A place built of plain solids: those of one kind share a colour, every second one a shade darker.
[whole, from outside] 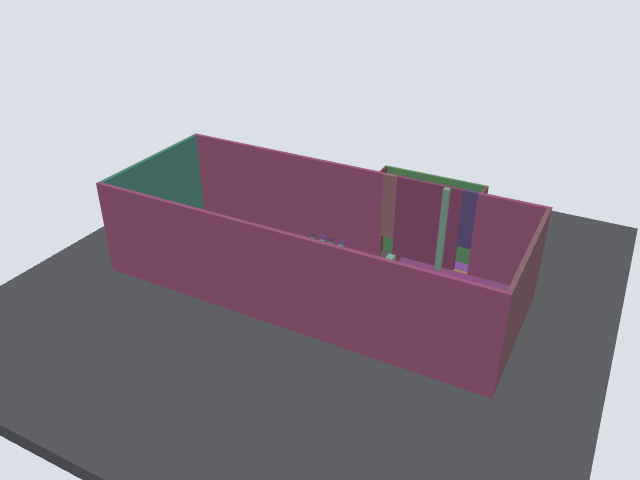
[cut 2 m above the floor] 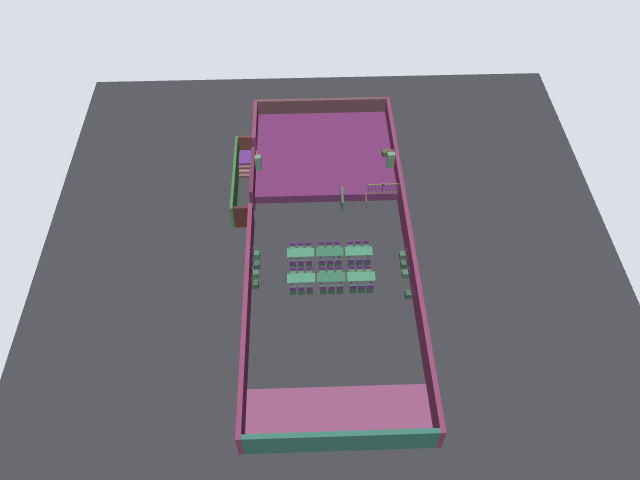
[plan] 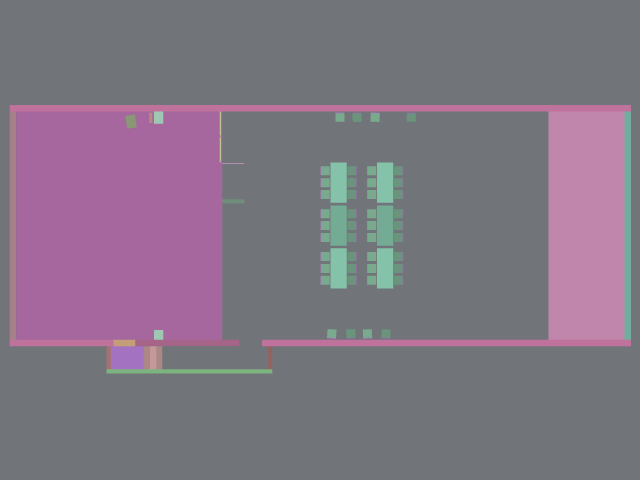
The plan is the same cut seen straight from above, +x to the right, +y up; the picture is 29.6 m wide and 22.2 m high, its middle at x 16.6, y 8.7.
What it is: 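A parish, school or music hall with a timber stage behind a plastered proscenium wall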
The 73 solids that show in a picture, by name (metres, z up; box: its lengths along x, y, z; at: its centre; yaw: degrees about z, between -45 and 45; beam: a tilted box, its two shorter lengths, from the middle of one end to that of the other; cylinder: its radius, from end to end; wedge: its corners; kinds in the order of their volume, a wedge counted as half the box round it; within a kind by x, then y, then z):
{
 "wall_side_1": {"box": [4.79, 0.3, 7.2], "at": [4.64, 3.94, 3.55]},
 "wall_side_2": {"box": [4.81, 0.3, 7.2], "at": [10.46, 3.94, 3.55]},
 "wall_side_3": {"box": [28.74, 0.3, 7.2], "at": [16.62, 14.8, 3.55]},
 "wall_side_4": {"box": [17.07, 0.3, 7.2], "at": [22.45, 3.94, 3.55]},
 "boards_main_1": {"box": [9.54, 10.56, 0.75], "at": [7.31, 9.37, 0.33]},
 "wall_back_1": {"box": [0.3, 10.56, 7.2], "at": [2.4, 9.37, 3.55]},
 "wall_rear_1": {"box": [0.3, 10.56, 7.2], "at": [30.83, 9.37, 3.55]},
 "wall_pass_out_1": {"box": [7.67, 0.2, 7.2], "at": [10.56, 2.62, 3.55]},
 "floor_rear_1": {"box": [3.52, 10.56, 0.17], "at": [28.92, 9.37, 0.03]},
 "chair_seat_1": {"box": [0.42, 0.42, 0.45], "at": [16.84, 6.84, 0.23]},
 "chair_seat_2": {"box": [0.42, 0.42, 0.45], "at": [16.84, 7.39, 0.23]},
 "chair_seat_3": {"box": [0.42, 0.42, 0.45], "at": [16.84, 7.94, 0.23]},
 "chair_seat_4": {"box": [0.42, 0.42, 0.45], "at": [16.84, 8.82, 0.23]},
 "chair_seat_5": {"box": [0.42, 0.42, 0.45], "at": [16.84, 9.37, 0.23]},
 "chair_seat_6": {"box": [0.42, 0.42, 0.45], "at": [16.84, 9.92, 0.23]},
 "chair_seat_7": {"box": [0.42, 0.42, 0.45], "at": [16.84, 10.8, 0.23]},
 "chair_seat_8": {"box": [0.42, 0.42, 0.45], "at": [16.84, 11.35, 0.23]},
 "chair_seat_9": {"box": [0.42, 0.42, 0.45], "at": [16.84, 11.9, 0.23]},
 "chair_seat_10": {"box": [0.42, 0.42, 0.45], "at": [17.14, 4.36, 0.23], "yaw": -4.0},
 "chair_seat_11": {"box": [0.42, 0.42, 0.45], "at": [17.52, 14.38, 0.23], "yaw": 0.8},
 "chair_seat_12": {"box": [0.42, 0.42, 0.45], "at": [18.03, 4.36, 0.23], "yaw": 0.4},
 "chair_seat_13": {"box": [0.42, 0.42, 0.45], "at": [18.08, 6.84, 0.23]},
 "chair_seat_14": {"box": [0.42, 0.42, 0.45], "at": [18.08, 7.39, 0.23]},
 "chair_seat_15": {"box": [0.42, 0.42, 0.45], "at": [18.08, 7.94, 0.23]},
 "chair_seat_16": {"box": [0.42, 0.42, 0.45], "at": [18.08, 8.82, 0.23]},
 "chair_seat_17": {"box": [0.42, 0.42, 0.45], "at": [18.08, 9.37, 0.23]},
 "chair_seat_18": {"box": [0.42, 0.42, 0.45], "at": [18.08, 9.92, 0.23]},
 "chair_seat_19": {"box": [0.42, 0.42, 0.45], "at": [18.08, 10.8, 0.23]},
 "chair_seat_20": {"box": [0.42, 0.42, 0.45], "at": [18.08, 11.35, 0.23]},
 "chair_seat_21": {"box": [0.42, 0.42, 0.45], "at": [18.08, 11.9, 0.23]},
 "chair_seat_22": {"box": [0.42, 0.42, 0.45], "at": [18.31, 14.38, 0.23], "yaw": 2.5},
 "chair_seat_23": {"box": [0.42, 0.42, 0.45], "at": [18.8, 4.36, 0.23], "yaw": 2.7},
 "chair_seat_24": {"box": [0.42, 0.42, 0.45], "at": [18.99, 6.84, 0.23]},
 "chair_seat_25": {"box": [0.42, 0.42, 0.45], "at": [18.99, 7.39, 0.23]},
 "chair_seat_26": {"box": [0.42, 0.42, 0.45], "at": [18.99, 7.94, 0.23]},
 "chair_seat_27": {"box": [0.42, 0.42, 0.45], "at": [18.99, 8.82, 0.23]},
 "chair_seat_28": {"box": [0.42, 0.42, 0.45], "at": [18.99, 9.37, 0.23]},
 "chair_seat_29": {"box": [0.42, 0.42, 0.45], "at": [18.99, 9.92, 0.23]},
 "chair_seat_30": {"box": [0.42, 0.42, 0.45], "at": [18.99, 10.8, 0.23]},
 "chair_seat_31": {"box": [0.42, 0.42, 0.45], "at": [18.99, 11.35, 0.23]},
 "chair_seat_32": {"box": [0.42, 0.42, 0.45], "at": [18.99, 11.9, 0.23]},
 "chair_seat_33": {"box": [0.42, 0.42, 0.45], "at": [19.15, 14.38, 0.23], "yaw": -2.3},
 "chair_seat_34": {"box": [0.42, 0.42, 0.45], "at": [19.65, 4.36, 0.23], "yaw": -1.7},
 "chair_seat_35": {"box": [0.42, 0.42, 0.45], "at": [20.23, 6.84, 0.23]},
 "chair_seat_36": {"box": [0.42, 0.42, 0.45], "at": [20.23, 7.39, 0.23]},
 "chair_seat_37": {"box": [0.42, 0.42, 0.45], "at": [20.23, 7.94, 0.23]},
 "chair_seat_38": {"box": [0.42, 0.42, 0.45], "at": [20.23, 8.82, 0.23]},
 "chair_seat_39": {"box": [0.42, 0.42, 0.45], "at": [20.23, 9.37, 0.23]},
 "chair_seat_40": {"box": [0.42, 0.42, 0.45], "at": [20.23, 9.92, 0.23]},
 "chair_seat_41": {"box": [0.42, 0.42, 0.45], "at": [20.23, 10.8, 0.23]},
 "chair_seat_42": {"box": [0.42, 0.42, 0.45], "at": [20.23, 11.35, 0.23]},
 "chair_seat_43": {"box": [0.42, 0.42, 0.45], "at": [20.23, 11.9, 0.23]},
 "chair_seat_44": {"box": [0.42, 0.42, 0.45], "at": [20.82, 14.38, 0.23], "yaw": 0.6},
 "wall_pass_end_1": {"box": [0.2, 1.07, 7.2], "at": [6.82, 3.26, 3.55]},
 "wall_pass_end_2": {"box": [0.2, 1.07, 7.2], "at": [14.3, 3.26, 3.55]},
 "wall_pros_1": {"box": [0.42, 0.45, 6.5], "at": [9.14, 4.31, 3.9]},
 "wall_pros_2": {"box": [0.42, 0.58, 6.5], "at": [9.14, 14.36, 3.9]},
 "wall_side_over_hall_1": {"box": [1.05, 0.3, 5.05], "at": [13.39, 3.94, 4.63]},
 "wall_side_over_wing_1": {"box": [1.03, 0.3, 4.35], "at": [7.55, 3.94, 4.98]},
 "boards_pass_1": {"box": [1.53, 1.07, 0.75], "at": [7.69, 3.26, 0.33]},
 "step_1": {"box": [0.57, 1.07, 0.58], "at": [8.45, 3.26, 0.24]},
 "step_2": {"box": [0.57, 1.07, 0.4], "at": [8.74, 3.26, 0.15]},
 "step_3": {"box": [0.57, 1.07, 0.23], "at": [9.02, 3.26, 0.06]},
 "table_top_1": {"box": [0.76, 1.86, 0.04], "at": [17.46, 7.39, 0.72]},
 "table_top_2": {"box": [0.76, 1.86, 0.04], "at": [17.46, 9.37, 0.72]},
 "table_top_3": {"box": [0.76, 1.86, 0.04], "at": [17.46, 11.35, 0.72]},
 "table_top_4": {"box": [0.76, 1.86, 0.04], "at": [19.61, 7.39, 0.72]},
 "table_top_5": {"box": [0.76, 1.86, 0.04], "at": [19.61, 9.37, 0.72]},
 "table_top_6": {"box": [0.76, 1.86, 0.04], "at": [19.61, 11.35, 0.72]},
 "boards_sill_1": {"box": [1.03, 0.3, 0.75], "at": [7.55, 3.94, 0.33]},
 "wall_cheek_1": {"wedge": [[12.08, 10.4, -0.05], [12.08, 10.4, 1.63], [12.08, 10.58, -0.05], [12.08, 10.58, 1.63], [13.1, 10.4, -0.05], [13.1, 10.4, 0.94], [13.1, 10.58, -0.05], [13.1, 10.58, 0.94]]},
 "crate_1": {"box": [0.45, 0.6, 0.44], "at": [7.86, 14.18, 0.92], "yaw": 8.3},
 "guard_rail_top_1": {"box": [0.06, 2.32, 0.05], "at": [11.99, 13.48, 1.61]}
}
